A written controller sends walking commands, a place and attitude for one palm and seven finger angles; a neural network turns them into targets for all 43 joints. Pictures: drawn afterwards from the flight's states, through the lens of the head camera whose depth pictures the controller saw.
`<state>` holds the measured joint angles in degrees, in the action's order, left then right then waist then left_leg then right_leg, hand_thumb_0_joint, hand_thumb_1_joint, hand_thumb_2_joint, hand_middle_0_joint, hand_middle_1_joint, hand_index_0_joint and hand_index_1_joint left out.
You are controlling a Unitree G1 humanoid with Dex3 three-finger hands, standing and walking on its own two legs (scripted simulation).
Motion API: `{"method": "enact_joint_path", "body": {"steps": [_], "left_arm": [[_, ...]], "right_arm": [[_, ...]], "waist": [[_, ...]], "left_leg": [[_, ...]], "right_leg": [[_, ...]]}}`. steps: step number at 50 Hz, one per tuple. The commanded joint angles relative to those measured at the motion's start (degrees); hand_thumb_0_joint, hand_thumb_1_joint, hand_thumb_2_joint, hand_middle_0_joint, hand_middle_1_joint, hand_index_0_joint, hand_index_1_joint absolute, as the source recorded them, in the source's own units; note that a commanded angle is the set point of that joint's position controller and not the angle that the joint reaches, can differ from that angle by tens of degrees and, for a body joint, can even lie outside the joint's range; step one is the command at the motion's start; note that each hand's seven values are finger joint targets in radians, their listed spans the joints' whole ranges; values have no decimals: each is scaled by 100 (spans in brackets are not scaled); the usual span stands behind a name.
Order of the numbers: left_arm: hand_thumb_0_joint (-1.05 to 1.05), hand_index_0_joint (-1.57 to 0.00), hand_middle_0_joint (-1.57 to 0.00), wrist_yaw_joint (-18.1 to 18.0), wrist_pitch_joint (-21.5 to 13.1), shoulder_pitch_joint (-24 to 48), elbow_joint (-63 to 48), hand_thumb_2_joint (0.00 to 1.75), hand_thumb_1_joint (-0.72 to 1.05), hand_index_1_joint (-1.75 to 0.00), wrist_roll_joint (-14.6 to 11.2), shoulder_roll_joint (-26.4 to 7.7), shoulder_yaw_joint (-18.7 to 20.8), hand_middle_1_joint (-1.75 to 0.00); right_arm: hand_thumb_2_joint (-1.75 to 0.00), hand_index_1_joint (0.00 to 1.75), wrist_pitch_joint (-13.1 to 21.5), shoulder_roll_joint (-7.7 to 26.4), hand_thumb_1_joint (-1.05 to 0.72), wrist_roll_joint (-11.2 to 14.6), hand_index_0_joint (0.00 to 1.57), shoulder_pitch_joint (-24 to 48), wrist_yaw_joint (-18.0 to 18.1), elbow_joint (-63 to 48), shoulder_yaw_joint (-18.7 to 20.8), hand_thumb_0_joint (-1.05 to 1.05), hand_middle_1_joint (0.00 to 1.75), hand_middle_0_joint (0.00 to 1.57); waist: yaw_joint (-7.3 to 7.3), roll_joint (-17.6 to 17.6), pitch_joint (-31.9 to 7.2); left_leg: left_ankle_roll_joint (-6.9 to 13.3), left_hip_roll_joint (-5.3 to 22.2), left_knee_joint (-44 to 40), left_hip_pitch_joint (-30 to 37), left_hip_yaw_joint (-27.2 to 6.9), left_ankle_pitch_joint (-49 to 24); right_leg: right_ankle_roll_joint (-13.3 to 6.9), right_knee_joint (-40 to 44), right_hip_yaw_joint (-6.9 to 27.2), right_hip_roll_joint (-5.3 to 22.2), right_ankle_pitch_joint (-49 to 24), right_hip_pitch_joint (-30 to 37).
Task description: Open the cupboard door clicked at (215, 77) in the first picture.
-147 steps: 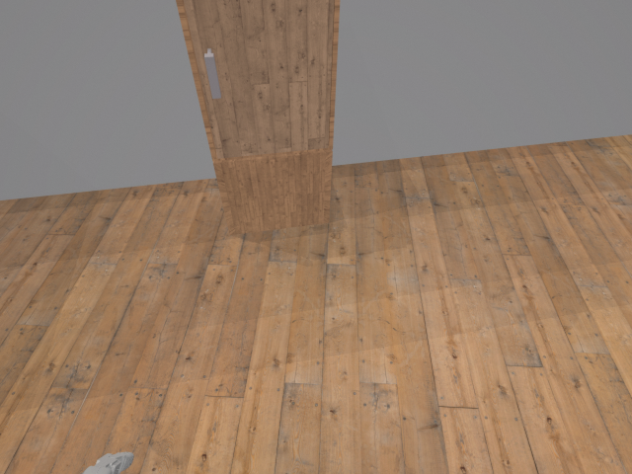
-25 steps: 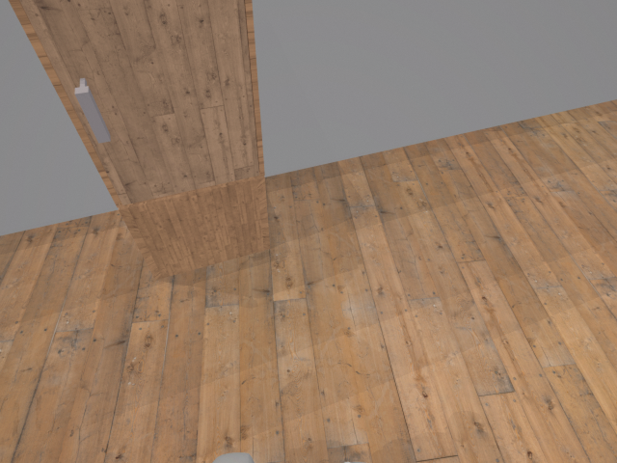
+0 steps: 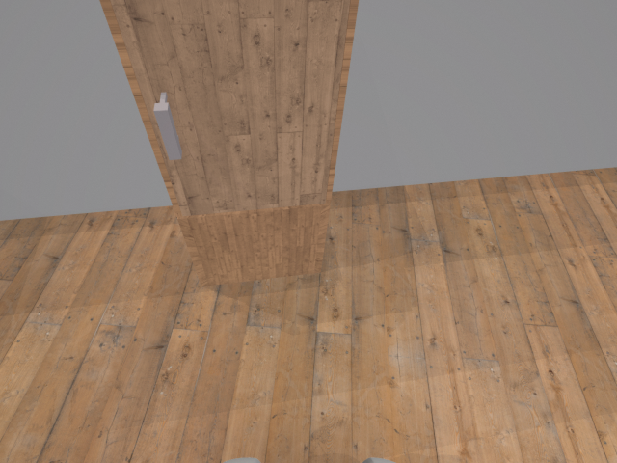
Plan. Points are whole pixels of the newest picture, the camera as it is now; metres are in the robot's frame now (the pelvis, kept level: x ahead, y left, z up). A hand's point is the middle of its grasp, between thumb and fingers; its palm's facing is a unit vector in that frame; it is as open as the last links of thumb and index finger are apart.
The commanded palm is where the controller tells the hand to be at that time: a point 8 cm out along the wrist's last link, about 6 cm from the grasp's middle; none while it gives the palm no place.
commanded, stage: turn to face it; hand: left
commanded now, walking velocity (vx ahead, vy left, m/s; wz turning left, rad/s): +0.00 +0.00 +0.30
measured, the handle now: (169, 126) +0.71 +0.34 -0.02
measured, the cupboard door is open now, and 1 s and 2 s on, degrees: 0 0 0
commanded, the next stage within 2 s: take the last steps up to it in 0.30 s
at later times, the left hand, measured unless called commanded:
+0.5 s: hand out of the picture +0.03 +0.12 -0.14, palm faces +0.21 -0.94 -0.26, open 7.3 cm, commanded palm none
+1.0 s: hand out of the picture -0.03 +0.17 -0.17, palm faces +0.27 -0.95 -0.14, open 7.3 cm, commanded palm none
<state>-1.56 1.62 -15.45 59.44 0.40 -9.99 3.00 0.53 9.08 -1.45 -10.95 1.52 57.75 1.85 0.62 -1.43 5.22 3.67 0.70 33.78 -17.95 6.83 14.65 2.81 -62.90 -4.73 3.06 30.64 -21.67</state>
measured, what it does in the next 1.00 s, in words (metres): steps on the spot: right foot, then left foot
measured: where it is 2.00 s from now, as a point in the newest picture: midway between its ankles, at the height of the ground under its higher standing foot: outside the picture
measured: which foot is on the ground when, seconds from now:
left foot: down 0.00-0.32, up 0.34-0.80, down 0.82-1.00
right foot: up 0.00-0.28, down 0.30-0.82, up 0.84-1.00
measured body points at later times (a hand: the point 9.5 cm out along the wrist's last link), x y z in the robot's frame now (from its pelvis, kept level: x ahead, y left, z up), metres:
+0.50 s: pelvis +0.01 -0.07 +0.01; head +0.02 -0.10 +0.46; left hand +0.02 +0.17 -0.12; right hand +0.09 -0.31 -0.15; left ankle -0.03 +0.07 -0.65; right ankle +0.02 -0.16 -0.73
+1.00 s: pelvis +0.06 +0.01 +0.01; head +0.06 +0.03 +0.46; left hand -0.04 +0.22 -0.15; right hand +0.14 -0.22 -0.13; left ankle +0.00 +0.09 -0.73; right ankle +0.09 -0.12 -0.66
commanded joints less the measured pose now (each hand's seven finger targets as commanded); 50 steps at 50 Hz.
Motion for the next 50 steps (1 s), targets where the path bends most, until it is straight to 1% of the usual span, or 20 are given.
{"method": "enact_joint_path", "body": {"steps": [1, 9, 13, 14, 15, 16, 17, 18, 20, 22, 28, 33, 36, 38, 39, 41, 42, 44, 47, 50], "left_arm": [[0, -20, -20, -2, -43, -158, -433, 90, 90, -30, 56, -316, 117, -30], [0, -20, -20, -5, 13, 245, -647, 90, 90, -30, 54, -366, 114, -30], [0, -20, -20, -23, -92, -212, -560, 90, 90, -30, 30, -465, 122, -30], [0, -20, -20, -48, -147, -380, -521, 90, 90, -30, 53, -593, 143, -30], [0, -20, -20, -86, -216, -419, -542, 90, 90, -30, 130, -1053, 193, -30], [0, -20, -20, -80, -218, -362, -645, 90, 90, -30, 137, -1463, 248, -30], [0, -20, -20, -72, -198, -267, -715, 90, 90, -30, 124, -1408, 206, -30], [0, -20, -20, -116, -211, 29, -737, 90, 90, -30, 118, -1170, 223, -30], [0, -20, -20, -81, -212, 311, -794, 90, 90, -30, 94, -912, 117, -30], [0, -20, -20, -43, -282, 58, -706, 90, 90, -30, 89, -821, 98, -30], [0, -20, -20, 11, -424, -884, -294, 90, 90, -30, 126, -782, 106, -30], [0, -20, -20, 51, -462, -1145, 6, 90, 90, -30, 179, -885, 122, -30], [0, -20, -20, 73, -430, -1048, 148, 90, 90, -30, 158, -927, 125, -30], [0, -20, -20, 87, -396, -841, 206, 90, 90, -30, 101, -871, 124, -30], [0, -20, -20, 102, -371, -774, 218, 90, 90, -30, 74, -735, 92, -30], [0, -20, -20, 162, -342, -513, -34, 90, 90, -30, 67, -193, -44, -30], [0, -20, -20, 146, -343, -133, -206, 90, 90, -30, 125, -289, -28, -30], [0, -20, -20, 182, -298, -99, -49, 90, 90, -30, 170, -285, 8, -30], [0, -20, -20, 238, -288, -492, 161, 90, 90, -30, 143, -135, 20, -30], [0, -20, -20, 232, -246, -422, 138, 90, 90, -30, 119, -138, 25, -30]], "right_arm": [[-90, 30, 26, 976, -90, 40, 20, -275, 29, -274, 210, 0, 30, 20], [-90, 30, -94, 1123, -90, -8, 20, -247, -34, -339, 334, 0, 30, 20], [-90, 30, -141, 1143, -90, 32, 20, -31, -68, -418, 372, 0, 30, 20], [-90, 30, -135, 993, -90, 70, 20, -30, -88, -434, 362, 0, 30, 20], [-90, 30, -145, 629, -90, 126, 20, -159, -117, -510, 310, 0, 30, 20], [-90, 30, -181, 510, -90, 95, 20, 19, -111, -709, 286, 0, 30, 20], [-90, 30, -245, 682, -90, 69, 20, 62, -107, -693, 346, 0, 30, 20], [-90, 30, -323, 686, -90, 35, 20, 23, -113, -616, 364, 0, 30, 20], [-90, 30, -334, 650, -90, 30, 20, -154, -145, -354, 351, 0, 30, 20], [-90, 30, -305, 566, -90, 8, 20, -291, -181, -266, 312, 0, 30, 20], [-90, 30, -179, 578, -90, -28, 20, 247, -273, -379, 277, 0, 30, 20], [-90, 30, -61, 450, -90, 11, 20, 485, -302, -423, 197, 0, 30, 20], [-90, 30, -5, 343, -90, 39, 20, 217, -289, -329, 140, 0, 30, 20], [-90, 30, 57, 360, -90, 44, 20, -327, -250, -97, 128, 0, 30, 20], [-90, 30, 103, 486, -90, 54, 20, -678, -199, 59, 146, 0, 30, 20], [-90, 30, 121, 1369, -90, -2, 20, -1645, -95, 280, 359, 0, 30, 20], [-90, 30, 88, 1416, -90, -2, 20, -1791, -63, 309, 353, 0, 30, 20], [-90, 30, 139, 982, -90, 19, 20, -1256, -16, 241, 222, 0, 30, 20], [-90, 30, 282, 563, -90, 49, 20, -986, 13, 176, 127, 0, 30, 20], [-90, 30, 389, 551, -90, 76, 20, -1179, 53, 285, 91, 0, 30, 20]], "waist": [[-51, 721, -691], [-178, 987, -568], [84, 889, -722], [153, 540, -811], [115, -832, -855], [173, -1738, -640], [169, -1030, -619], [8, -1428, -424], [-156, -788, -90], [-92, -635, -182], [312, -639, -31], [406, -716, -107], [260, -772, -165], [-19, -558, -282], [-174, -108, -345], [-628, 2087, -284], [-682, 1472, 89], [-442, 1060, 471], [-115, 719, 386], [-20, 657, 195]], "left_leg": [[652, 1419, -1530, 647, -1435, -2593], [663, 1351, -1620, 495, -1787, -1433], [349, 1075, -1041, 138, -1714, -1421], [91, 821, -612, -151, -1515, -1002], [-322, 181, 404, -885, -834, 203], [-506, -191, 1418, -1233, -615, 1794], [-462, -55, 2199, -1010, -939, 1850], [-457, 72, 2629, -1110, -1049, 1611], [-532, 121, 3216, -1172, -911, 957], [-599, 153, 3100, -1239, -767, 607], [-595, 384, 2161, -1549, -550, 530], [-483, 364, 992, -1131, -304, 942], [-387, 239, 204, -310, -105, 809], [-384, 101, -743, 924, 201, 187], [-375, 169, -1101, 1681, 101, 196], [386, 2107, -2330, 2491, -2535, 1794], [691, 2419, -2604, 2078, -2803, 1877], [567, 2044, -2661, 1369, -2235, 1634], [455, 1556, -2536, 1171, -1168, -293], [563, 1485, -2416, 1453, -853, -1779]], "right_leg": [[141, 94, 277, 193, -568, -378], [176, 1627, 153, 54, -549, 1], [131, 3279, 63, -101, -1548, 1065], [99, 4047, 269, 140, -2019, 1562], [-218, 4631, 1454, 1288, -2316, 2006], [-824, 4767, 2321, 2297, -3263, 1524], [-1125, 4750, 2036, 2348, -3029, 940], [-1059, 4826, 1801, 2059, -2836, 695], [-934, 4669, 1167, 1538, -2949, 649], [-791, 4730, 864, 1361, -2515, 995], [-898, 5273, 1201, 1583, -923, 1723], [-1097, 5325, 1229, 1708, -846, 1848], [-1032, 5171, 913, 1531, -883, 1419], [-769, 4767, 458, 1206, -569, 746], [-594, 4352, 207, 955, -465, 220], [-133, 1864, -688, 38, 133, -1505], [-216, 975, -220, 129, 204, -1815], [-275, 256, 121, 415, -472, -1777], [-168, 82, 162, 467, -1421, -1414], [-78, 248, 168, 450, -1671, -1434]]}}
